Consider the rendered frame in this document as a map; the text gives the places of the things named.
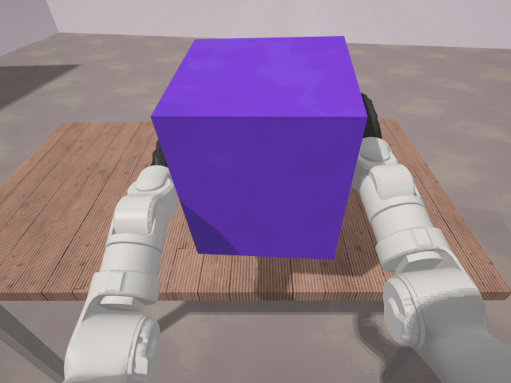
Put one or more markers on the robot right upper arm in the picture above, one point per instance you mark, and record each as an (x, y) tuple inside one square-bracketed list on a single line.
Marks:
[(440, 315)]

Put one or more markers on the carton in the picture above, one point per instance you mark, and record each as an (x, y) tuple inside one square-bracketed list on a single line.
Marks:
[(261, 137)]

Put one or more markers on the robot right hand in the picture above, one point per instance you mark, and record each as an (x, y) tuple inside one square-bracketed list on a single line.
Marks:
[(372, 128)]

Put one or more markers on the robot left hand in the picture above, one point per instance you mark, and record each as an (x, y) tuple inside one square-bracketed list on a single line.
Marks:
[(158, 156)]

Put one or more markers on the left robot forearm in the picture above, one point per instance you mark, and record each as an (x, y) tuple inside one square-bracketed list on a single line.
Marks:
[(128, 278)]

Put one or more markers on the robot left upper arm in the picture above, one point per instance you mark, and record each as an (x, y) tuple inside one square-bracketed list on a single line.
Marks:
[(115, 348)]

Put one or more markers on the table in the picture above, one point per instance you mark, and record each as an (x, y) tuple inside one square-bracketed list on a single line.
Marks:
[(56, 210)]

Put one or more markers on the right robot forearm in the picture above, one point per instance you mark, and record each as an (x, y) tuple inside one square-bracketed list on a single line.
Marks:
[(407, 240)]

